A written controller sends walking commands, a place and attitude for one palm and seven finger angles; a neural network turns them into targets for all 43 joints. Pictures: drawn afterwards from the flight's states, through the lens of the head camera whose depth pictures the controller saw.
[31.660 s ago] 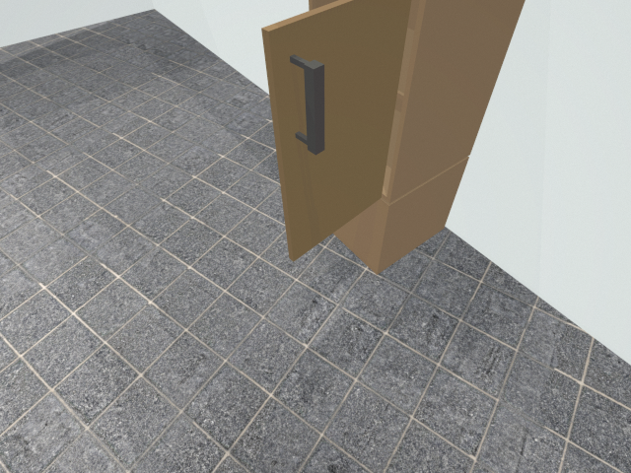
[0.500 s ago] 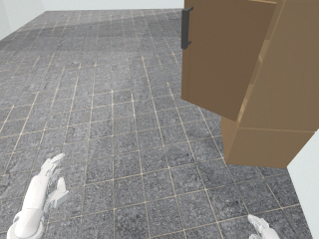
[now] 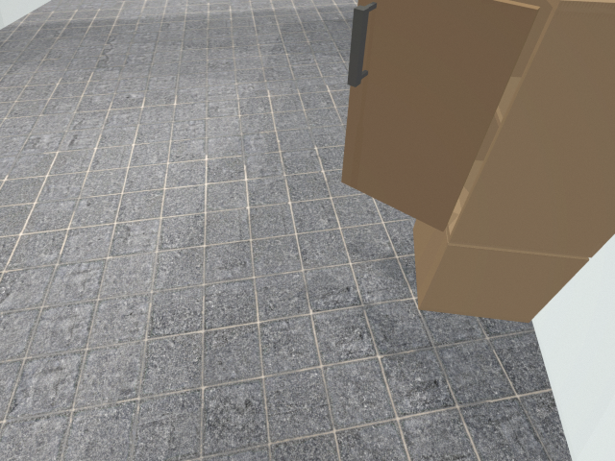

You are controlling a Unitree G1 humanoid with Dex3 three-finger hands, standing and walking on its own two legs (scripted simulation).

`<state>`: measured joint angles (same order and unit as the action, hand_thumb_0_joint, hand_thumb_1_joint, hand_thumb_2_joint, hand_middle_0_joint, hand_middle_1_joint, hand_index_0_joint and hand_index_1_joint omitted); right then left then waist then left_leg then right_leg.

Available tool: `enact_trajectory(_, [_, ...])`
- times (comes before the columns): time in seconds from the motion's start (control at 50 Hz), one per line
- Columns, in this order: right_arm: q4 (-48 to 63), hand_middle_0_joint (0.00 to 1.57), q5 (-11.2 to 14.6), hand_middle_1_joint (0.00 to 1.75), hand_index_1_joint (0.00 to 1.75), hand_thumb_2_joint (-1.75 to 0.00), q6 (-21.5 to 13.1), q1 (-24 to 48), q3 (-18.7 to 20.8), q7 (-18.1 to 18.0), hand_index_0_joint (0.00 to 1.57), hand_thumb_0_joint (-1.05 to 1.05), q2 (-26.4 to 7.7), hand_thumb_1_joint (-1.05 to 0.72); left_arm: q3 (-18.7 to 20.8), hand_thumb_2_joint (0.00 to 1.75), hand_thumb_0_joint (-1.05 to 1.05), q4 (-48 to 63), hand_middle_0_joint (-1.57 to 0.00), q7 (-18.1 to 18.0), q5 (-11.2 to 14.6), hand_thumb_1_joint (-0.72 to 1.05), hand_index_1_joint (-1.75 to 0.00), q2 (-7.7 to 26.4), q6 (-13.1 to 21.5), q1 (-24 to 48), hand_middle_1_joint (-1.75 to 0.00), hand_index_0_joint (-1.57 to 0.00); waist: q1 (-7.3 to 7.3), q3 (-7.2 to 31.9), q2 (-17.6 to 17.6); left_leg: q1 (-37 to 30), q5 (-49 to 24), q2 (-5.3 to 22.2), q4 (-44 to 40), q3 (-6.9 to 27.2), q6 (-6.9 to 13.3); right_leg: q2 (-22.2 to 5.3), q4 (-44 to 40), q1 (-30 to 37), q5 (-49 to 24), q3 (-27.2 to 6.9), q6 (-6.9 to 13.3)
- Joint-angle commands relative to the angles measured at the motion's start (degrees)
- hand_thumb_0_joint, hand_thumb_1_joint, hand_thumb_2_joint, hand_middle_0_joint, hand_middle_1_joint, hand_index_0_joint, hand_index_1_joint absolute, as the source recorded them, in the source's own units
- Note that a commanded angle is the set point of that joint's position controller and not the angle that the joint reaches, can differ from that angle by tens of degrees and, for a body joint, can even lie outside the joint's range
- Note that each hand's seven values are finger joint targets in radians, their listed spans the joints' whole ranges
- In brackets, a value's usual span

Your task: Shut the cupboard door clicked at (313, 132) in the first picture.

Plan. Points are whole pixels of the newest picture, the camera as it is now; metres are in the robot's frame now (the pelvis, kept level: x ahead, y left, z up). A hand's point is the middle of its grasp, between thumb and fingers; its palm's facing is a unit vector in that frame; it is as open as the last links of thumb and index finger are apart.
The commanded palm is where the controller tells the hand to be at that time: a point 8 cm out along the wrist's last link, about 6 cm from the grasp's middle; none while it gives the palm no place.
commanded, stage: let the arm hang, fingers relaxed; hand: left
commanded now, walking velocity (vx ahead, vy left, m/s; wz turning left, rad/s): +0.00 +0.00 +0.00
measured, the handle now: (362, 45) +0.95 -0.07 +0.11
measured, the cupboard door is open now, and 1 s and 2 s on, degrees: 60 60 60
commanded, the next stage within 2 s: look to check the result in 0.48 s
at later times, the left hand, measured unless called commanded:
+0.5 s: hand out of the picture +0.00 +0.14 -0.18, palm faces +0.01 -0.99 -0.14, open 7.3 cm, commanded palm none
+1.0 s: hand out of the picture +0.00 +0.16 -0.18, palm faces +0.02 -0.98 -0.20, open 7.3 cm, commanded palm none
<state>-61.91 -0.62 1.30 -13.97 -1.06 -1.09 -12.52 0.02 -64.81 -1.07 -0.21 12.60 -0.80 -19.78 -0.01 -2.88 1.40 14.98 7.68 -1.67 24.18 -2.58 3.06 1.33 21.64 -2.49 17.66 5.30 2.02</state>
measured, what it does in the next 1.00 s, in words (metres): stands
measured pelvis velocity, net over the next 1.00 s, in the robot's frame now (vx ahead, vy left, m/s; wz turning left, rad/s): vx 0.03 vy -0.01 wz -0.02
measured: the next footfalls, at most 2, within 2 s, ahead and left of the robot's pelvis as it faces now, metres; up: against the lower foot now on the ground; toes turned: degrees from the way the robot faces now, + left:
none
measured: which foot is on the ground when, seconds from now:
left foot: down 0.00-1.00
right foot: down 0.00-1.00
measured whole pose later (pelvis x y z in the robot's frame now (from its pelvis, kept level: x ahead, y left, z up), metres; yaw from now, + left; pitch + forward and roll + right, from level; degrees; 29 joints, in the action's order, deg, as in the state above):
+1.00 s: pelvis +0.03 -0.01 +0.00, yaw -1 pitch -2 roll +1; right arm -65.8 -0.5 0.3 -14.1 -0.7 -2.1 -9.6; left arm 0.1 -66.7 -2.4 -0.2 8.1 0.6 -18.7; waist 0.2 -2.1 -0.1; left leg 12.3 10.0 -1.5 23.8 -3.7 2.2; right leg 1.4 20.5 0.1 19.2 3.9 2.5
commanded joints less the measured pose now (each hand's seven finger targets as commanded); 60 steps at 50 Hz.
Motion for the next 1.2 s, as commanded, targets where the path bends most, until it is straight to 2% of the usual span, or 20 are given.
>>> enact_trajectory(0.0, [0.94, 0.2, 0.13, 0.3, 0.3, -0.9, -0.82, -1.28, 1.85, -0.84, 0.2, 0.0, -7.27, -0.9, 0.38, 0.9, 0.0, 1.09, -0.2, -0.77, -0.25, 0.9, -0.3, 4.86, 1.29, -0.59, -0.3, -0.2, 0.87, -2.27, -4.6, -6.15, -1.88, 7.72, -4.22, 8.44, -0.02, -8.05, -7.14, -9.31, -2.33, -7.79, 1.05])
enact_trajectory(0.08, [-0.53, 0.2, 0.06, 0.3, 0.3, -0.9, -0.84, -1.81, 1.57, -0.76, 0.2, 0.0, -5.92, -0.9, 0.22, 0.9, 0.0, 0.03, -0.2, -1.0, -0.23, 0.9, -0.3, 4.1, 1.3, -1.46, -0.3, -0.2, 0.72, -2.06, -4.95, -6.02, -2.74, 7.65, -4.59, 7.71, -0.09, -8.13, -7.02, -8.54, -3.11, -7.78, 0.67])
enact_trajectory(0.18, [-1.62, 0.2, -0.03, 0.3, 0.3, -0.9, -0.9, -2.02, 1.31, -0.79, 0.2, 0.0, -4.26, -0.9, 0.16, 0.9, 0.0, -0.51, -0.2, -1.22, -0.26, 0.9, -0.3, 3.1, 1.24, -2.28, -0.3, -0.2, 0.46, -3.03, -3.55, -5.53, -3.6, 7.45, -5.05, 7.35, -0.17, -8.1, -6.8, -8.21, -4.27, -7.87, 0.37])
enact_trajectory(0.22, [-1.93, 0.2, 0.02, 0.3, 0.3, -0.9, -1.0, -2.5, 1.28, -0.81, 0.2, 0.0, -4.01, -0.9, 0.23, 0.9, 0.0, -0.59, -0.2, -1.34, -0.28, 0.9, -0.3, 3.06, 1.29, -2.42, -0.3, -0.2, 0.35, -2.18, -2.8, -5.5, -4.9, 7.5, -4.78, 7.29, -0.15, -8.07, -6.59, -7.28, -5.26, -7.81, 0.28])
enact_trajectory(0.3, [-2.57, 0.2, -0.1, 0.3, 0.3, -0.9, -1.11, -3.1, 1.0, -0.99, 0.2, 0.0, -2.78, -0.9, 0.35, 0.9, 0.0, -0.87, -0.2, -1.36, -0.18, 0.9, -0.3, 1.97, 1.17, -2.49, -0.3, -0.2, 0.29, -3.98, -1.35, -4.18, -4.03, 7.19, -5.5, 7.25, -0.37, -8.03, -6.47, -7.27, -4.66, -7.71, 0.41])
enact_trajectory(0.46, [-2.85, 0.2, -0.09, 0.3, 0.3, -0.9, -1.25, -5.01, 1.09, -1.31, 0.2, 0.0, -1.56, -0.9, 0.56, 0.9, 0.0, -1.27, -0.2, -1.45, -0.09, 0.9, -0.3, 0.79, 1.25, -3.42, -0.3, -0.2, 0.41, -2.5, 0.09, -4.71, -4.76, 6.92, -4.91, 7.07, -0.44, -7.92, -6.25, -6.14, -5.94, -7.65, 0.56])
enact_trajectory(0.58, [-2.95, 0.2, 0.0, 0.3, 0.3, -0.9, -1.3, -5.81, 1.23, -1.5, 0.2, 0.0, -1.77, -0.9, 0.65, 0.9, 0.0, -1.51, -0.2, -1.56, -0.11, 0.9, -0.3, 0.29, 1.36, -3.99, -0.3, -0.2, 0.5, -2.66, -1.49, -5.1, -5.58, 7.06, -4.33, 6.96, -0.23, -7.73, -6.08, -6.26, -6.64, -7.42, 0.59])
enact_trajectory(0.72, [-2.79, 0.2, 0.24, 0.3, 0.3, -0.9, -1.43, -5.89, 1.59, -1.6, 0.2, 0.0, -2.37, -0.9, 0.79, 0.9, 0.0, -1.44, -0.2, -1.89, -0.25, 0.9, -0.3, 0.77, 1.7, -5.01, -0.3, -0.2, 0.48, -0.65, -3.61, -6.4, -9.35, 7.22, -2.39, 6.05, 0.23, -7.99, -5.48, -4.86, -13.27, -7.28, -0.11])
enact_trajectory(0.82, [-2.79, 0.2, 0.3, 0.3, 0.3, -0.9, -1.33, -5.16, 1.63, -1.63, 0.2, 0.0, -2.48, -0.9, 0.81, 0.9, 0.0, -1.36, -0.2, -2.03, -0.3, 0.9, -0.3, 1.19, 1.66, -5.28, -0.3, -0.2, 0.38, -1.65, -3.44, -6.23, -9.44, 7.13, -1.85, 5.59, 0.3, -8.16, -5.54, -4.95, -15.41, -7.26, -0.67])
enact_trajectory(0.9, [-2.8, 0.2, 0.14, 0.3, 0.3, -0.9, -1.26, -4.39, 1.58, -1.57, 0.2, 0.0, -2.86, -0.9, 0.77, 0.9, 0.0, -1.16, -0.2, -1.9, -0.25, 0.9, -0.3, 1.46, 1.59, -4.47, -0.3, -0.2, 0.52, -2.96, -2.36, -5.93, -8.28, 7.13, -2.57, 5.92, 0.12, -8.08, -5.73, -5.47, -13.31, -7.6, -0.33])
enact_trajectory(1.08, [-2.11, 0.2, 0.07, 0.3, 0.3, -0.9, -1.47, -2.47, 1.69, -1.55, 0.2, 0.0, -4.17, -0.9, 1.0, 0.9, 0.0, -0.73, -0.2, -1.69, -0.31, 0.9, -0.3, 2.6, 1.7, -2.94, -0.3, -0.2, 0.46, -1.98, -1.73, -6.79, -9.07, 7.32, -2.72, 6.13, 0.08, -8.41, -6.15, -4.61, -14.48, -7.64, -0.43])
enact_trajectory(1.12, [-2.01, 0.2, 0.23, 0.3, 0.3, -0.9, -1.5, -2.48, 1.76, -1.55, 0.2, 0.0, -4.48, -0.9, 1.1, 0.9, 0.0, -0.63, -0.2, -1.74, -0.36, 0.9, -0.3, 3.14, 1.75, -2.56, -0.3, -0.2, 0.45, -1.18, -2.6, -7.02, -9.83, 7.36, -2.42, 6.09, 0.1, -8.31, -6.14, -3.99, -15.78, -7.52, -0.75])
enact_trajectory(1.18, [-1.88, 0.2, 0.06, 0.3, 0.3, -0.9, -1.41, -2.31, 1.5, -1.47, 0.2, 0.0, -3.59, -0.9, 1.05, 0.9, 0.0, -0.51, -0.2, -1.72, -0.28, 0.9, -0.3, 2.24, 1.52, -2.4, -0.3, -0.2, 0.45, -2.07, -1.86, -5.92, -10.14, 7.13, -2.29, 6.16, -0.14, -8.75, -5.51, -3.74, -15.81, -6.91, -0.69])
